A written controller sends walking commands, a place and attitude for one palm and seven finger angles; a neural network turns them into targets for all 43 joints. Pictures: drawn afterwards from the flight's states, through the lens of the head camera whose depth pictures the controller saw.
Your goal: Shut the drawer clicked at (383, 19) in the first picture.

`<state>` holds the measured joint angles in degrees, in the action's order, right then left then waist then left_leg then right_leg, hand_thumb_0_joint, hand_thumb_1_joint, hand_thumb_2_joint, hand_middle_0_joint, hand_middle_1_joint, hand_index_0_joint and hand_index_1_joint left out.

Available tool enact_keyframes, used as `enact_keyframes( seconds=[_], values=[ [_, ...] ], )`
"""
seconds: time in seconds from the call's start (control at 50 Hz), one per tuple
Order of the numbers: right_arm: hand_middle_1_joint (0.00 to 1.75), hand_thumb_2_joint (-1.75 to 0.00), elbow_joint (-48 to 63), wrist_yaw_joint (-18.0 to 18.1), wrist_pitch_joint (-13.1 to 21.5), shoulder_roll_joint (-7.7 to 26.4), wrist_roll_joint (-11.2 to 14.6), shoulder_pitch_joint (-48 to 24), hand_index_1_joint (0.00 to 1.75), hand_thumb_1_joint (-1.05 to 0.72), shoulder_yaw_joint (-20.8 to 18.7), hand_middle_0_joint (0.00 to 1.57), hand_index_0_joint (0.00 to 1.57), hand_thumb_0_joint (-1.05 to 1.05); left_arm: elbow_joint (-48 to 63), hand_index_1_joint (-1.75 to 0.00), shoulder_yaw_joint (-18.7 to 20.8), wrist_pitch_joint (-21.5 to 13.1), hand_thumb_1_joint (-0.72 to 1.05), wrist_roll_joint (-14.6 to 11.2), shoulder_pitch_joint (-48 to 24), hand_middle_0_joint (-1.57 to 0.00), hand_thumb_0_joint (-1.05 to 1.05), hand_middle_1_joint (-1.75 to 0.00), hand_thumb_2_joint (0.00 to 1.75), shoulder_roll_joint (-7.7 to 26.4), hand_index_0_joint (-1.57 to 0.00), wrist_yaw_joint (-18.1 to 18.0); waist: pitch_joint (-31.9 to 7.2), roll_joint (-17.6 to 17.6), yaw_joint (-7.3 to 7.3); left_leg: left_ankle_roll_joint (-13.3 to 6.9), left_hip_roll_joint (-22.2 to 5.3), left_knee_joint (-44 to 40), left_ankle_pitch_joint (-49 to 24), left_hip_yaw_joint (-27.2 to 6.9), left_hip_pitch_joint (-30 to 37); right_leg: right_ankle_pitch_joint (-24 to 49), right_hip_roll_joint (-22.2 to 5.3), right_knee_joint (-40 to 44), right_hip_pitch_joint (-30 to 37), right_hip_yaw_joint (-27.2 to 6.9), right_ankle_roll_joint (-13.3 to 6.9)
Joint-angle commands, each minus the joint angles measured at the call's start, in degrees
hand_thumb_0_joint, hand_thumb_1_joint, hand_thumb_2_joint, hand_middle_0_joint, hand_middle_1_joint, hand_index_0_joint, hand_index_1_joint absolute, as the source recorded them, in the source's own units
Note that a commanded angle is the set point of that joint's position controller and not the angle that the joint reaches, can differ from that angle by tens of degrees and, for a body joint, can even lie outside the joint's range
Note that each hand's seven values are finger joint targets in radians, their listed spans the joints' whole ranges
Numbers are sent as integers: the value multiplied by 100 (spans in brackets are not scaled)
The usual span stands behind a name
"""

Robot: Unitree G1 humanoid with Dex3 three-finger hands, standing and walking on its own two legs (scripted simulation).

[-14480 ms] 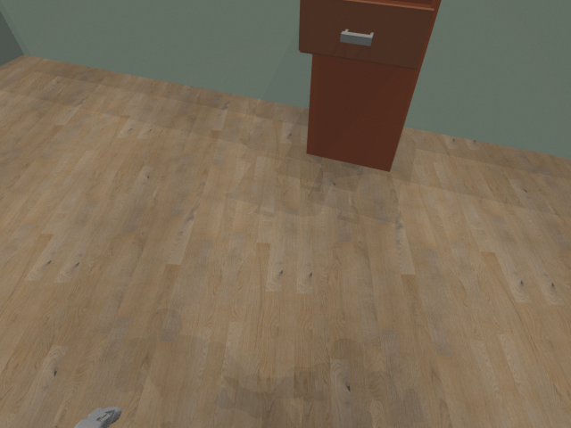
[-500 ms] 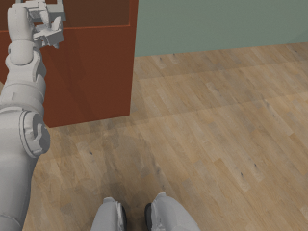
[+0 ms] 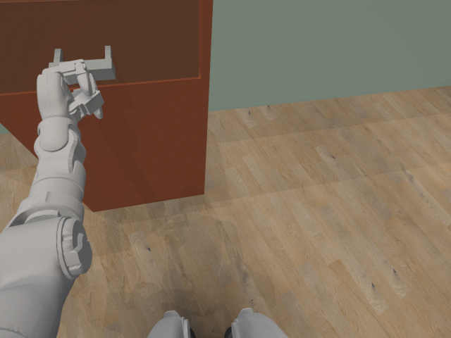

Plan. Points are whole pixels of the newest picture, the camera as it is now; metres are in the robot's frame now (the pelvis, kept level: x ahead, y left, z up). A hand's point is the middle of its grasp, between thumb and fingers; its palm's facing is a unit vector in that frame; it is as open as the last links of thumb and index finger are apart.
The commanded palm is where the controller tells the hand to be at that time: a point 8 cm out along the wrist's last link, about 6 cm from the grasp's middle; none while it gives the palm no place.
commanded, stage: draw the hand back to the body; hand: left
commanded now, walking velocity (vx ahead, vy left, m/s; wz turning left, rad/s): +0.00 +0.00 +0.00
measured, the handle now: (83, 62) +0.60 +0.20 +0.08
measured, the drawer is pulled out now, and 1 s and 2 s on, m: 0.00 0.00 0.00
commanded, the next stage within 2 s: step back with the hand held close in 1.32 s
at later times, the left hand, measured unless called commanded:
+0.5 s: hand (38, 170) +0.34 +0.20 +0.15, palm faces +0.12 -0.99 -0.08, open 3.3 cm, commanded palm +0.31 +0.25 +0.16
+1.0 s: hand out of the picture +0.21 +0.23 +0.20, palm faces +0.33 -0.89 -0.32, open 3.3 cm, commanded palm +0.16 +0.28 +0.22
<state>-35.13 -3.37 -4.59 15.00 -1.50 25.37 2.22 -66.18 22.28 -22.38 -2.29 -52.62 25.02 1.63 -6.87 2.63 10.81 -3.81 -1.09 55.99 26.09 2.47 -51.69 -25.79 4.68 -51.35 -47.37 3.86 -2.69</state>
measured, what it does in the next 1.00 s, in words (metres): rises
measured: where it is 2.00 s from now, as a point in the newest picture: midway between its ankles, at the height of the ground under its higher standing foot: outside the picture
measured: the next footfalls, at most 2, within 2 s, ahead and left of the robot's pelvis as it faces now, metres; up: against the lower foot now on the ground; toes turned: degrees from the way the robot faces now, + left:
none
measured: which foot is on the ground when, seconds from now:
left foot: down 0.00-1.00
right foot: down 0.00-1.00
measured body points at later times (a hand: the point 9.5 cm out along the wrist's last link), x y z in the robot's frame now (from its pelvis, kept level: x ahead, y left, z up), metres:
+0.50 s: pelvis +0.00 +0.00 +0.04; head +0.02 -0.01 +0.49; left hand +0.33 +0.25 +0.15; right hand +0.18 -0.24 -0.05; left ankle +0.00 +0.07 -0.68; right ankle -0.02 -0.10 -0.68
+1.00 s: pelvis +0.00 +0.00 +0.07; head -0.02 -0.03 +0.51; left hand +0.19 +0.27 +0.22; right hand +0.19 -0.21 -0.03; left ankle +0.00 +0.07 -0.68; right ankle -0.02 -0.10 -0.68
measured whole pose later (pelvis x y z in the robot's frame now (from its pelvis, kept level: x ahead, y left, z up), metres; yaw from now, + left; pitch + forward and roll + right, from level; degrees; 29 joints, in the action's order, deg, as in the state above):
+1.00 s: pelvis +0.00 +0.00 +0.07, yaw +2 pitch -4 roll -1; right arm -34.6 2.7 0.2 14.0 0.8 10.9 3.0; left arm 16.4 11.2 -4.7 -5.4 20.5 18.4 -4.2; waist 0.9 4.4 -2.8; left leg -3.6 2.3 22.4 12.6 2.6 -6.0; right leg -13.2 2.7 -19.6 -2.5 1.3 -2.3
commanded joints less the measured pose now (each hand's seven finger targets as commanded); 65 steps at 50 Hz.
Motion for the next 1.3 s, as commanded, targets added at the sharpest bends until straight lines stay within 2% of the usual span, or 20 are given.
enact_keyframes(
  seconds=[0.0,0.04,0.1,0.14,0.2,0.3,0.34,0.42,0.44,0.48,0.54,0.62,0.7,0.72,0.86,0.9,1.04,1.12,1.2,1.28],
  values=[
    [30,-90,462,54,-16,1052,79,911,30,-90,-491,20,20,0,2412,-160,166,-405,90,-364,-1302,-140,0,-160,90,1272,-140,127,-3549,909,-449,200,-18,-490,-4212,-519,3317,3390,20,505,1430,-288,107],
    [30,-90,560,28,-26,991,177,761,30,-90,-508,20,20,0,2878,-160,-59,-206,90,-490,-580,-140,0,-160,90,955,-140,242,-3390,696,-518,181,-47,-592,-4535,-480,3410,3739,14,645,1662,-270,139],
    [30,-90,750,65,4,962,297,526,30,-90,-529,20,20,0,3626,-160,-110,172,90,-758,376,-140,0,-160,90,788,-140,370,-2961,81,-643,78,17,-851,-4263,-326,3037,4359,-51,849,2475,-340,184],
    [30,-90,803,112,57,921,378,292,30,-90,-512,20,20,0,3981,-160,-353,407,90,-906,638,-140,0,-160,90,465,-140,413,-2436,-81,-591,47,39,-1043,-3873,-260,2973,4354,-77,1036,2544,-335,234],
    [30,-90,819,206,155,933,432,1,30,-90,-501,20,20,0,4622,-160,-433,538,90,-1005,752,-140,0,-160,90,448,-140,400,-1859,4,-582,48,50,-1270,-3314,-301,3096,3637,-70,1245,2392,-311,193],
    [30,-90,889,272,384,841,451,-390,30,-90,-463,20,20,0,5818,-160,-797,569,90,-1047,1465,-140,0,-160,90,135,-140,460,-1997,675,-699,137,-24,-1346,-4284,-481,4054,3571,-100,1273,2262,-254,160],
    [30,-90,880,310,457,828,462,-602,30,-90,-448,20,20,0,5863,-160,-1006,713,90,-1084,1705,-140,0,-160,90,-101,-140,524,-1728,395,-675,181,-57,-1483,-4000,-566,4136,3185,-100,1387,2131,-179,174],
    [30,-90,1056,425,528,852,515,-1103,30,-90,-349,20,20,0,5840,-160,-810,1167,90,-1210,2176,-140,0,-160,90,21,-140,579,-1180,-97,-828,123,66,-1858,-2596,-522,3647,2572,-160,1631,2427,-185,137],
    [30,-90,1116,505,426,779,491,-1513,30,-90,-389,20,20,0,6337,-160,-989,1149,90,-594,2275,-140,0,-160,90,531,-140,145,-1058,-162,-1046,137,75,-2192,-2274,-441,3859,2261,-277,2012,2589,-480,83],
    [30,-90,1193,617,359,693,495,-1693,30,-90,-303,20,20,0,6351,-160,-1134,1305,90,-566,2702,-140,0,-160,90,177,-140,-171,-630,-483,-984,104,68,-2443,-1685,-434,3690,1882,-324,2278,2816,-502,129],
    [30,-90,1166,716,331,658,484,-1931,30,-90,-222,20,20,0,6740,-160,-1002,1440,90,-465,2996,-140,0,-160,90,362,-140,-394,-522,-258,-1089,95,38,-2774,-1625,-441,3969,1763,-367,2544,3177,-555,101],
    [30,-90,1157,782,423,583,440,-2124,30,-90,-143,20,20,0,7360,-160,-919,1527,90,-419,3470,-140,0,-160,90,377,-140,-558,-319,126,-1151,119,15,-3142,-1619,-468,4346,1679,-392,2873,3550,-556,57],
    [30,-90,1129,779,588,597,361,-2222,30,-90,-121,20,20,0,8115,-160,-857,1511,90,-349,4116,-140,0,-160,90,407,-140,-646,-338,188,-1216,149,-5,-3442,-1832,-543,4817,1827,-322,3186,3751,-504,52],
    [30,-90,1145,766,631,558,356,-2228,30,-90,-112,20,20,0,8334,-160,-997,1510,90,-366,4443,-140,0,-160,90,205,-140,-646,-314,344,-1219,163,-28,-3493,-1948,-552,4893,1889,-356,3139,3895,-489,34],
    [30,-90,1073,684,762,562,254,-2288,30,-90,-176,20,20,0,9165,-160,-745,1471,90,-332,6028,-140,0,-160,90,174,-140,-654,241,-114,-1304,173,-24,-3733,-2207,-498,4936,2080,-312,3446,4100,-452,58],
    [30,-90,1013,690,780,591,219,-2321,30,-90,-227,20,20,0,9306,-160,-443,1456,90,-308,6409,-140,0,-160,90,398,-140,-657,322,-283,-1364,150,-9,-3727,-2226,-444,4946,2074,-285,3604,4081,-482,74],
    [30,-90,1038,654,926,512,198,-2272,30,-90,-257,20,20,0,10422,-160,-105,1335,90,-304,7460,-140,0,-160,90,471,-140,-707,203,213,-1425,163,0,-3559,-2564,-393,5007,2357,-381,3578,4229,-562,76],
    [30,-90,1055,666,1053,515,204,-2236,30,-90,-284,20,20,0,10739,-160,15,1329,90,-311,8127,-140,0,-160,90,465,-140,-736,351,137,-1436,171,-19,-3502,-2580,-406,4937,2350,-378,3570,4181,-579,84],
    [30,-90,892,696,1081,556,167,-2183,30,-90,-322,20,20,0,10304,-160,-197,1372,90,-245,7897,-140,0,-160,90,223,-140,-738,950,-133,-1326,138,4,-3584,-2158,-423,4886,1896,-336,3781,3721,-541,105],
    [30,-90,905,765,1052,538,168,-2162,30,-90,-327,20,20,0,10234,-160,-109,1329,90,-245,7721,-140,0,-160,90,303,-140,-780,767,-298,-1361,91,13,-3580,-1941,-415,4885,1638,-401,3736,3822,-558,111]
  ],
)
